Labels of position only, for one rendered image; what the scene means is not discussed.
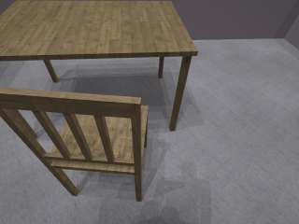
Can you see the table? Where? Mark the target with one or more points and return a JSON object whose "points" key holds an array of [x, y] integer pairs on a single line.
{"points": [[44, 30]]}

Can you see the chair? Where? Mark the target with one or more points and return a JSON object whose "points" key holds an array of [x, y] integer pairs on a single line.
{"points": [[102, 133]]}

